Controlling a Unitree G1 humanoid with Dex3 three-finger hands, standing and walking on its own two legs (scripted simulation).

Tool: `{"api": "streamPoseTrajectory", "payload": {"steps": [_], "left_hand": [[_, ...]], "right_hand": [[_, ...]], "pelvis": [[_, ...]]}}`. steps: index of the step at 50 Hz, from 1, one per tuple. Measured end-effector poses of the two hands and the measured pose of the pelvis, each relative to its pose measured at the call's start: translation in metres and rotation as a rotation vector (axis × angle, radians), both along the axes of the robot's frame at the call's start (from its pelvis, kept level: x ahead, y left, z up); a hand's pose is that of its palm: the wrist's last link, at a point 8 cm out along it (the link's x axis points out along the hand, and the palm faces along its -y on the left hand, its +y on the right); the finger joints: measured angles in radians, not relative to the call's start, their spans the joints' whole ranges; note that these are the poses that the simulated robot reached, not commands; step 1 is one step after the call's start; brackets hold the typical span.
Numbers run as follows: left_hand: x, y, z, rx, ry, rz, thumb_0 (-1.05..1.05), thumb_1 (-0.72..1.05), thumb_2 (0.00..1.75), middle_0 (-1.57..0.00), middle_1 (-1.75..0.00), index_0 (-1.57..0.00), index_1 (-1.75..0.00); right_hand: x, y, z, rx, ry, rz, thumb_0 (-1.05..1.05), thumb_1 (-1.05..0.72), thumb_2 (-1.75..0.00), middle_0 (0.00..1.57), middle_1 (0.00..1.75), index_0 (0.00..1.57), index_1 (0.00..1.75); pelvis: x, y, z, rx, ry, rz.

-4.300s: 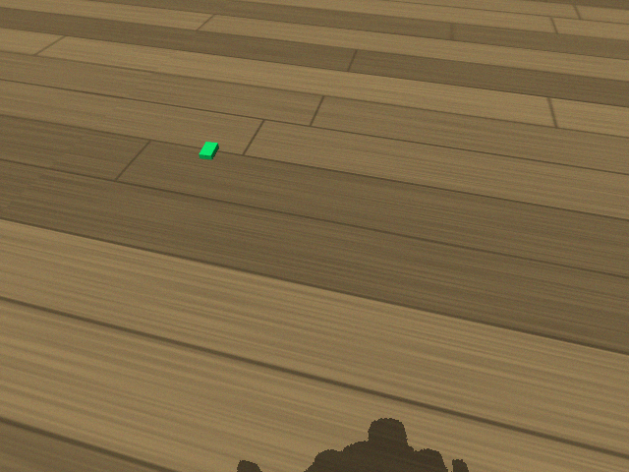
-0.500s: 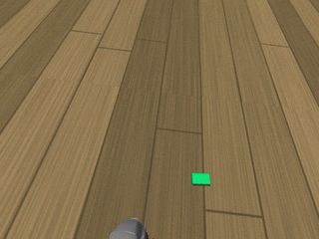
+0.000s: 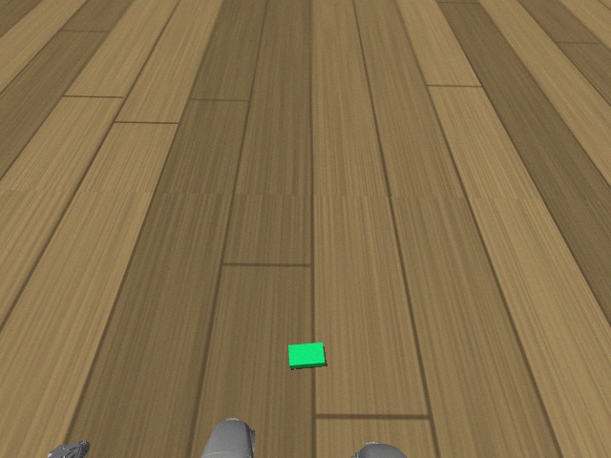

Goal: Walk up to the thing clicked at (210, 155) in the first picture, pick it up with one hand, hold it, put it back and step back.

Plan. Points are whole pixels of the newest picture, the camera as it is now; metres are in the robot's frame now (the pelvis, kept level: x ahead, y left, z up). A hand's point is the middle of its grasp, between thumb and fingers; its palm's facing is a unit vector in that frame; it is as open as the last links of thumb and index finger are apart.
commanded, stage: walk up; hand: left
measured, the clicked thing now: (306, 355) +0.51 +0.00 -0.71
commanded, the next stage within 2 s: none
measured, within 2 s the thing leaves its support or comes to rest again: neither
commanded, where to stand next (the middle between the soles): +0.15 -0.21 m, yaw +5 degrees
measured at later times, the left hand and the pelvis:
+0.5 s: hand out of the picture +0.11 +0.10 -0.14, palm faces -0.05 -0.94 -0.34, open 7.4 cm; pelvis +0.03 -0.19 +0.02, yaw +1 degrees
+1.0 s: hand out of the picture +0.06 +0.01 -0.08, palm faces +0.07 -0.82 -0.56, open 7.4 cm; pelvis +0.07 -0.29 +0.02, yaw +5 degrees
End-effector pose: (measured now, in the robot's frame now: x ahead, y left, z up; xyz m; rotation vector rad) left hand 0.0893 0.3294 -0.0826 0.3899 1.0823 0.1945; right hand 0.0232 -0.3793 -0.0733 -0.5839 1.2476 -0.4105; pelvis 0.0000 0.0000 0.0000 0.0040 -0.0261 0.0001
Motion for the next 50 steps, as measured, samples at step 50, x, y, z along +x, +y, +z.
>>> {"api": "streamPoseTrajectory", "payload": {"steps": [50], "left_hand": [[-0.039, -0.283, 0.045, 0.181, 0.147, 0.201, 0.0, 0.89, 0.9, -0.2, -0.3, -0.21, -0.3]], "right_hand": [[0.169, -0.213, -0.035, 0.347, -0.02, 0.189, 0.0, -0.91, -0.89, 0.2, 0.3, 0.21, 0.3]], "pelvis": [[0.065, -0.292, 0.025, 0.002, 0.015, 0.089]]}}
